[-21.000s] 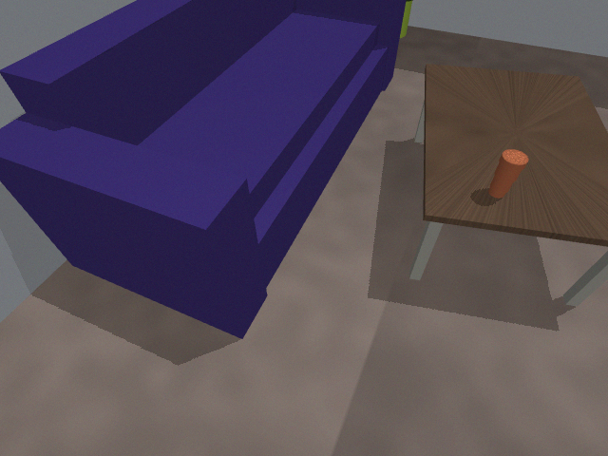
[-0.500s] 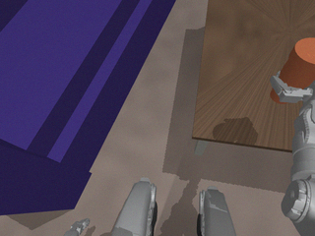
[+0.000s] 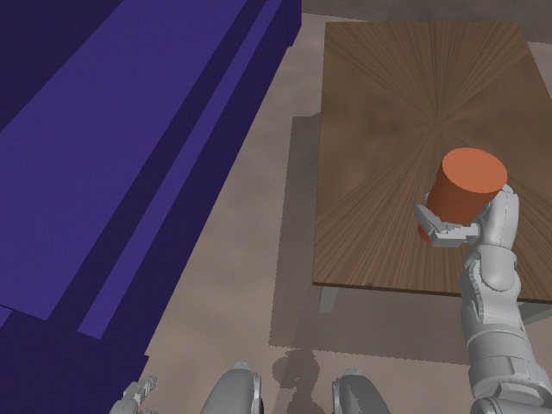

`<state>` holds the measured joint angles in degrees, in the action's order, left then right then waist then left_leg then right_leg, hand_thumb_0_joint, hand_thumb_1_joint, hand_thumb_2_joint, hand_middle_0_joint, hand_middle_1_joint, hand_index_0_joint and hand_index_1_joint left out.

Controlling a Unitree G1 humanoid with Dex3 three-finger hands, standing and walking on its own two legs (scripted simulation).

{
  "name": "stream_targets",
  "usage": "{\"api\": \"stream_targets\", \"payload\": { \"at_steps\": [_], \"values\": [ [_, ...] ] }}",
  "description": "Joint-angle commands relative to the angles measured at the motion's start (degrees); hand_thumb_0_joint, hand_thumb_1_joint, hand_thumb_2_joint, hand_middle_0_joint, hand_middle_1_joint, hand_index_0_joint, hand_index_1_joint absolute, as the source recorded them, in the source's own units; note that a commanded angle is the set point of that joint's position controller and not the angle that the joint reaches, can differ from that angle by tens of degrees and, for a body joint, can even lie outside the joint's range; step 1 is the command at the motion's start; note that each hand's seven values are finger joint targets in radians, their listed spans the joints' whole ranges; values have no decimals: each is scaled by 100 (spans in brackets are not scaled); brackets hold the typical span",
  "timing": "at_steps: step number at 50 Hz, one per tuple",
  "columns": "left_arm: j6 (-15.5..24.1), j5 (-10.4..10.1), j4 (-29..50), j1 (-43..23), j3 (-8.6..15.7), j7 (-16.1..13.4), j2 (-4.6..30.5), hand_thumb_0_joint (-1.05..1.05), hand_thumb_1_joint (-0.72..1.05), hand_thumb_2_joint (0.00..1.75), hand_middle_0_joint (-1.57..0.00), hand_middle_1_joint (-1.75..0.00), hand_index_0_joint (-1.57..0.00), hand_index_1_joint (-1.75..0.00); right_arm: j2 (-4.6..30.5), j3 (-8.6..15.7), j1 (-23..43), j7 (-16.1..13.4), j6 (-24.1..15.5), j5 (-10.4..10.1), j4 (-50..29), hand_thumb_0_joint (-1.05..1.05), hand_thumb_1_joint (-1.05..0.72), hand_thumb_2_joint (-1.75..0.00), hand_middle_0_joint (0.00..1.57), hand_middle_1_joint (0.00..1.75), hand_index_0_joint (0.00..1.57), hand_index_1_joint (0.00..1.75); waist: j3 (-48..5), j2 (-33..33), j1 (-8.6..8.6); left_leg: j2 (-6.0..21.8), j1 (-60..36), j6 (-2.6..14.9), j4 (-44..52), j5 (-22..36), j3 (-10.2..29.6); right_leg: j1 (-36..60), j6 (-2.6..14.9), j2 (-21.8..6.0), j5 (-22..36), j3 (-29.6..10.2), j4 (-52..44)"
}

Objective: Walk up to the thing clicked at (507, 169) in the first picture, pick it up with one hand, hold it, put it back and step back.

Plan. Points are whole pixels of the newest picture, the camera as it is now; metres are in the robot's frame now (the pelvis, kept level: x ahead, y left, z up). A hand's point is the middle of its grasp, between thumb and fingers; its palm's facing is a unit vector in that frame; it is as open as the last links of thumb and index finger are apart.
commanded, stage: lift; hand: right
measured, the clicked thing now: (451, 204) +0.40 -0.21 +0.04
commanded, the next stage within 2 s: hold in 0.62 s
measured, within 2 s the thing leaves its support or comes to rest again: neither
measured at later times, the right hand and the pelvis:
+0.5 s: hand (442, 204) +0.38 -0.19 +0.07, palm faces +0.28 +0.96 -0.01, open 8.9 cm; pelvis +0.02 +0.01 +0.03, yaw +0 degrees
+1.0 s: hand (451, 213) +0.36 -0.19 +0.08, palm faces +0.28 +0.96 -0.01, open 8.9 cm; pelvis +0.02 +0.00 +0.04, yaw +0 degrees
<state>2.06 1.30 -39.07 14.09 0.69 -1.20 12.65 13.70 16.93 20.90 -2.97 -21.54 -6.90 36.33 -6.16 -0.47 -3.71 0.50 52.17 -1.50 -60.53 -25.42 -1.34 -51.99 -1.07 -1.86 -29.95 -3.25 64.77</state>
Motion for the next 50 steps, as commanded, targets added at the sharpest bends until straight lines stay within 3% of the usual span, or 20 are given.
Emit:
{"api": "stream_targets", "payload": {
  "at_steps": [1,2,3,6,7,10,11,14,17,19,21,23,24,31,37,39,43,46,47,50],
  "values": [
    [198,-26,508,344,322,-88,902,0,88,89,-19,-29,-19,-29,893,100,1888,-10,-660,-101,-1799,0,-32,-132,129,142,132,142,-2221,-451,-20,-139,-1615,251,806,1520,-119,1527,97,83,1702,125,-1216],
    [199,-17,479,401,336,-97,894,0,89,89,-19,-29,-19,-29,838,64,1950,-16,-693,-121,-1926,0,-34,-132,130,142,133,142,-2312,-430,-63,-135,-1687,245,829,1663,-121,1634,89,83,1868,119,-1236],
    [196,-12,479,333,293,-100,853,0,88,88,-19,-29,-19,-29,942,175,1815,-35,-694,-115,-1853,0,-34,-132,129,142,133,142,-2193,-493,55,-124,-1783,239,897,1622,-83,1560,99,103,1793,176,-1246],
    [206,-21,524,266,311,-110,825,0,88,88,-19,-29,-19,-29,805,84,1681,-62,-732,-131,-1923,0,-33,-133,130,143,134,143,-2086,-351,7,-126,-1919,223,1017,1568,-86,1625,116,106,1701,175,-1388],
    [210,-36,555,224,275,-121,800,0,88,89,-19,-29,-19,-29,869,129,1746,-86,-750,-141,-2103,0,-33,-133,130,144,134,144,-2078,-340,71,-124,-2026,215,1082,1537,-70,1617,123,108,1638,199,-1414],
    [204,-17,557,274,319,-140,829,0,89,88,-19,-29,-19,-29,803,41,1428,-95,-741,-101,-2186,0,-33,-132,129,143,133,143,-2178,-409,109,-108,-2223,208,1120,1907,-30,1839,115,123,2028,245,-1432],
    [200,-30,572,240,269,-146,741,0,89,88,-19,-29,-19,-29,664,-40,1477,-100,-720,-112,-2079,0,-32,-133,130,143,134,143,-2030,-240,23,-112,-2243,193,1180,1870,-20,1770,136,121,1945,249,-1441],
    [201,-29,559,167,259,-154,737,0,89,88,-19,-29,-19,-29,666,-44,1458,-143,-742,-112,-2197,0,-35,-134,131,145,135,145,-1829,-344,79,-109,-2216,199,1281,1665,-29,1823,120,119,1754,251,-1592],
    [183,-35,579,202,284,-148,733,0,89,88,-19,-29,-19,-29,698,10,1100,-155,-740,-105,-2239,0,-35,-134,131,145,136,145,-1975,-279,175,-86,-2521,185,1326,1915,-14,1920,122,136,2000,268,-1620],
    [172,-36,599,242,336,-168,793,0,89,88,-19,-29,-19,-28,651,-36,1003,-140,-726,-114,-2338,0,-33,-133,132,145,136,145,-2093,-204,139,-91,-2590,180,1311,2273,-10,2108,119,120,2400,263,-1612],
    [160,-33,570,193,282,-168,722,0,89,88,-19,-29,-19,-29,539,-104,1084,-152,-719,-152,-2378,0,-33,-133,131,144,135,144,-1872,-276,100,-90,-2549,182,1350,2288,-9,2133,115,121,2418,275,-1635],
    [145,-36,570,208,299,-191,716,0,89,88,-19,-29,-19,-29,646,-2,1065,-175,-709,-115,-2371,0,-32,-133,130,144,135,144,-1955,-169,123,-66,-2675,165,1425,2294,40,2122,144,137,2317,301,-1638],
    [143,-38,601,166,278,-192,685,0,88,88,-19,-29,-19,-29,531,-106,954,-166,-707,-128,-2395,0,-35,-134,132,145,136,145,-1838,-137,127,-67,-2685,164,1464,2213,26,2098,145,136,2223,302,-1695],
    [110,-34,566,184,310,-191,707,0,89,88,-19,-29,-19,-29,472,-219,829,-174,-682,-101,-2517,0,-37,-132,131,143,134,143,-1843,-257,156,-68,-2744,185,1471,2497,-9,2415,86,114,2720,282,-1791],
    [113,-53,642,25,319,-200,728,0,89,88,-20,-30,-20,-30,466,-208,834,-234,-658,-143,-2703,0,-32,-134,131,145,135,145,-1670,-163,210,-68,-2796,174,1615,2186,-15,2394,96,120,2347,283,-1937],
    [110,-42,645,-12,275,-196,656,0,90,88,-20,-30,-20,-30,324,-296,687,-237,-638,-136,-2559,0,-33,-135,132,146,136,146,-1561,-130,200,-73,-2775,177,1644,2118,-44,2410,90,112,2318,274,-1990],
    [77,-38,671,-32,270,-189,659,0,90,88,-20,-30,-20,-30,420,-311,653,-272,-646,-77,-2728,0,-32,-135,131,146,136,146,-1620,-333,270,-60,-2851,189,1665,2094,-22,2477,67,129,2316,285,-2041],
    [111,-38,667,-37,329,-210,714,0,89,88,-20,-30,-20,-30,306,-334,701,-284,-638,-121,-2757,0,-30,-134,131,145,135,145,-1642,-68,178,-71,-2833,164,1713,2025,-32,2504,101,109,2198,265,-2055],
    [104,-41,677,-125,247,-201,637,0,90,88,-20,-30,-20,-30,381,-337,752,-285,-644,-120,-2913,0,-31,-135,132,146,136,146,-1556,-329,251,-68,-2796,179,1730,1941,-27,2514,88,116,2130,277,-2107],
    [108,-59,724,-165,242,-224,654,0,90,88,-20,-30,-20,-30,307,-452,661,-286,-617,-104,-2895,0,-34,-135,132,145,136,145,-1486,-192,223,-81,-2791,173,1777,1835,-40,2547,87,107,2017,258,-2168]
  ]
}}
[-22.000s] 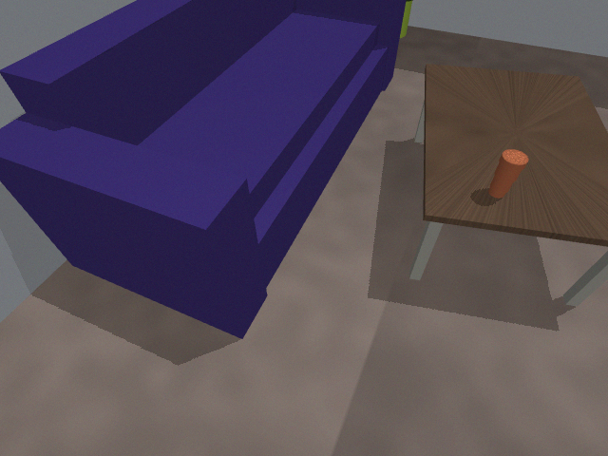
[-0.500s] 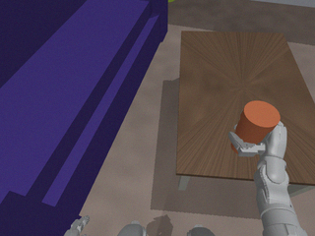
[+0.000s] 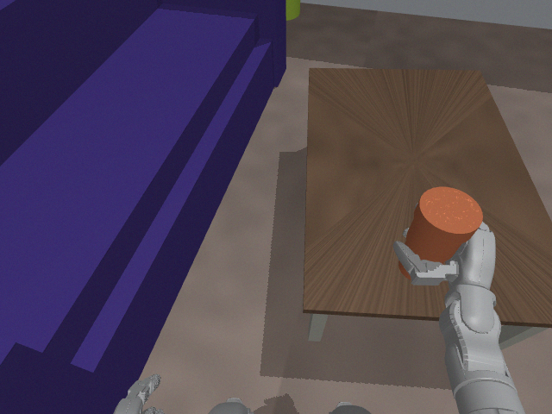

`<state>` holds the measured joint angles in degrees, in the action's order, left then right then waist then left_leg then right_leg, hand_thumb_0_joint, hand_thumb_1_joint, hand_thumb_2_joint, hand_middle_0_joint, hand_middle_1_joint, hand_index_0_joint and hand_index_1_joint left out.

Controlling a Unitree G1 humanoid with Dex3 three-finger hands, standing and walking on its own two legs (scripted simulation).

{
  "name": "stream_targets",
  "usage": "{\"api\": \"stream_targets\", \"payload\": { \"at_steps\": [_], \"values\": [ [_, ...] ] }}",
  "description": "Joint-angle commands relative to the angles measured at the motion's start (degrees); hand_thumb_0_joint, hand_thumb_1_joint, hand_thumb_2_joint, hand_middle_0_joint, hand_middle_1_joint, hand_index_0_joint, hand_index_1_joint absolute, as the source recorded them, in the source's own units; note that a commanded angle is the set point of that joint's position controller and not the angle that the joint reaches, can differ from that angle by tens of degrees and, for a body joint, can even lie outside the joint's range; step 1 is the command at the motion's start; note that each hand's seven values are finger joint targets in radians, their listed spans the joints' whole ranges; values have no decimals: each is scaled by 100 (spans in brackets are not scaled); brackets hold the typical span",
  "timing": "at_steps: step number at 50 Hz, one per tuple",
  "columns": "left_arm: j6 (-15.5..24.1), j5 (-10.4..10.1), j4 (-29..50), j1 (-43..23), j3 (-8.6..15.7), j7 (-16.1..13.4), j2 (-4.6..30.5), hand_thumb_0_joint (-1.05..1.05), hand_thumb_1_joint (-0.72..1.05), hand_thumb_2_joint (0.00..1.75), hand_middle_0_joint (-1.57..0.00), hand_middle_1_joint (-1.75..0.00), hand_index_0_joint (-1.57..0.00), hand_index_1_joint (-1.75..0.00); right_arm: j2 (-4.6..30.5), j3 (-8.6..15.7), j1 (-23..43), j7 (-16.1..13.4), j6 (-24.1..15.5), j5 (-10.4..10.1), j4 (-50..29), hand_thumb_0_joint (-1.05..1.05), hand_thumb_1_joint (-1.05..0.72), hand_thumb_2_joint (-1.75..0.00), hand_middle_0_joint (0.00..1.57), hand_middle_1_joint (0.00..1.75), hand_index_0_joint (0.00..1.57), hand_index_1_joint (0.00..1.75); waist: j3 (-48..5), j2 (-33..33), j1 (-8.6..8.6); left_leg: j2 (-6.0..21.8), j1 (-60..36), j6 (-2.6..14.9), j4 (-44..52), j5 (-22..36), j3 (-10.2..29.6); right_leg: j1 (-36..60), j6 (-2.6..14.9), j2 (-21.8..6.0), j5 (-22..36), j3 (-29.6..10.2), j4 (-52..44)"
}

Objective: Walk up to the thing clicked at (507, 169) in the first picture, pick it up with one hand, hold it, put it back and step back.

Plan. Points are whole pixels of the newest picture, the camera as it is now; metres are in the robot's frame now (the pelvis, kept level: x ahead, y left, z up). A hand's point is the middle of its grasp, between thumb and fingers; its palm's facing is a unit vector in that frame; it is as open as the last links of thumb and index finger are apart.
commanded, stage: hold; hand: right
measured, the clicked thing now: (430, 241) +0.34 -0.19 +0.05
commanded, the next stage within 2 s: none
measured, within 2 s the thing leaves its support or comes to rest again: neither
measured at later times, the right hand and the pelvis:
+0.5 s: hand (430, 246) +0.33 -0.19 +0.06, palm faces +0.28 +0.96 +0.00, open 8.9 cm; pelvis +0.00 +0.00 +0.01, yaw +0 degrees
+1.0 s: hand (431, 245) +0.33 -0.19 +0.06, palm faces +0.28 +0.96 -0.01, open 8.9 cm; pelvis +0.00 +0.00 +0.01, yaw +0 degrees
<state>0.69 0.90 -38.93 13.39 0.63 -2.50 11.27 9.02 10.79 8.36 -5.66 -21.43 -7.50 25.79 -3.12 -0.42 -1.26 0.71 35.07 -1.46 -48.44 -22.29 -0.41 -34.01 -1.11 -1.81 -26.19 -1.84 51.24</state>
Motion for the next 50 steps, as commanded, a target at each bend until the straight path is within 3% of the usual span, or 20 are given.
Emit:
{"api": "stream_targets", "payload": {
  "at_steps": [1,10,14,19,21,22,23,27,33,35,36,37,38,39,40,41,44,46,47,50],
  "values": [
    [247,-8,660,-67,255,-96,779,0,89,89,-20,-31,-20,-30,773,197,1919,-28,-617,-25,-1754,0,-32,-135,131,145,135,145,-1818,-198,-21,-93,-1080,171,557,1533,-134,765,86,100,1651,115,-807],
    [298,-32,703,-184,234,-104,773,0,89,89,-20,-30,-20,-30,728,141,1747,-64,-496,-41,-1836,0,-35,-135,132,145,136,145,-1594,-234,39,-103,-1092,167,682,1324,-168,773,76,87,1460,87,-976],
    [278,-36,711,-118,210,-105,748,0,89,89,-20,-31,-20,-30,723,112,1692,-60,-450,-21,-1955,0,-35,-135,132,145,136,145,-1749,-298,32,-88,-1275,173,649,1711,-162,962,53,95,1935,102,-937],
    [311,-41,714,-198,191,-131,700,0,89,89,-20,-30,-20,-30,779,168,1720,-92,-421,-61,-2144,0,-36,-136,133,146,137,146,-1673,-218,59,-75,-1373,144,771,1600,-146,929,97,117,1715,137,-982],
    [333,-42,704,-175,281,-139,804,0,89,89,-20,-30,-20,-30,618,86,1452,-92,-355,-73,-1930,0,-37,-136,134,147,138,147,-1558,-14,15,-91,-1341,137,802,1492,-174,861,109,109,1610,105,-1035],
    [331,-42,746,-253,167,-121,668,0,89,89,-20,-31,-20,-30,694,80,1740,-99,-410,-70,-2298,0,-37,-136,134,147,138,147,-1579,-225,74,-70,-1379,150,805,1544,-151,904,94,118,1649,135,-1039],
    [314,-53,727,-280,131,-134,638,0,89,89,-20,-31,-20,-30,755,170,1567,-102,-380,-50,-2002,0,-37,-137,134,147,138,147,-1437,-187,70,-69,-1386,144,869,1407,-131,850,107,136,1482,157,-1050],
    [351,-52,734,-244,192,-137,711,0,89,89,-20,-30,-20,-30,529,-85,1504,-81,-341,-39,-2090,0,-36,-136,133,146,137,146,-1550,-107,2,-70,-1416,139,834,1618,-141,978,95,125,1686,137,-1052],
    [352,-39,666,-239,164,-145,661,0,89,89,-20,-31,-20,-30,755,162,1687,-123,-342,-30,-2143,0,-36,-137,134,147,138,147,-1476,-251,59,-67,-1379,146,869,1499,-154,982,86,115,1618,124,-1099],
    [362,-43,754,-269,165,-140,652,0,89,89,-20,-31,-20,-30,626,-18,1578,-112,-341,-31,-2337,0,-37,-136,134,147,138,147,-1626,-217,68,-66,-1533,146,860,1629,-150,1055,79,126,1739,129,-1110],
    [359,-41,734,-272,190,-139,684,0,89,89,-20,-31,-20,-30,710,95,1578,-129,-332,-30,-2331,0,-37,-137,134,147,138,147,-1679,-223,104,-63,-1543,150,869,1659,-141,1077,82,131,1774,132,-1089],
    [364,-47,758,-314,176,-149,679,0,89,89,-20,-31,-20,-30,660,14,1635,-113,-336,-53,-2328,0,-36,-136,133,147,137,147,-1563,-241,47,-60,-1532,138,911,1584,-131,1050,89,142,1665,149,-1109],
    [370,-46,715,-269,203,-155,702,0,89,89,-20,-31,-20,-30,754,192,1601,-133,-320,-50,-2183,0,-37,-136,134,147,138,147,-1578,-86,73,-59,-1555,132,895,1678,-134,1033,98,134,1750,138,-1083],
    [373,-37,728,-342,133,-149,609,0,89,89,-20,-31,-20,-30,589,23,1605,-124,-330,-65,-2152,0,-38,-137,134,147,138,147,-1413,-116,28,-60,-1485,122,919,1575,-128,906,104,142,1624,151,-1086],
    [383,-40,734,-331,153,-145,644,0,88,90,-20,-31,-20,-31,684,157,1592,-141,-331,-70,-2162,0,-39,-138,135,148,139,148,-1422,-89,56,-58,-1497,122,943,1493,-125,892,112,145,1526,157,-1096],
    [384,-30,707,-299,163,-154,630,0,88,90,-20,-31,-20,-30,513,-2,1512,-126,-322,-59,-2076,0,-37,-139,136,149,140,149,-1438,-15,18,-58,-1480,121,915,1558,-137,900,115,136,1598,145,-1088],
    [364,-42,721,-283,206,-157,720,0,89,89,-20,-30,-20,-30,737,173,1509,-106,-306,-47,-2162,0,-35,-137,135,148,139,148,-1520,-105,42,-73,-1449,135,912,1567,-138,999,111,122,1662,131,-1111],
    [372,-28,705,-229,269,-154,788,0,89,89,-20,-30,-20,-30,664,51,1461,-84,-311,-19,-2252,0,-36,-136,134,147,138,147,-1721,-212,61,-59,-1533,140,846,1795,-142,1171,79,117,1919,130,-1091],
    [355,-36,663,-230,146,-156,627,0,89,89,-20,-30,-20,-30,594,3,1504,-66,-308,-35,-2081,0,-35,-136,133,147,138,147,-1526,-179,21,-63,-1478,137,845,1862,-143,1093,81,119,2011,132,-1059],
    [375,-26,663,-166,197,-137,670,0,89,89,-20,-31,-20,-30,586,68,1643,-87,-352,-69,-2189,0,-34,-137,134,148,139,148,-1656,-166,26,-69,-1485,144,784,2020,-156,1134,67,106,2236,115,-1026]
  ]
}}
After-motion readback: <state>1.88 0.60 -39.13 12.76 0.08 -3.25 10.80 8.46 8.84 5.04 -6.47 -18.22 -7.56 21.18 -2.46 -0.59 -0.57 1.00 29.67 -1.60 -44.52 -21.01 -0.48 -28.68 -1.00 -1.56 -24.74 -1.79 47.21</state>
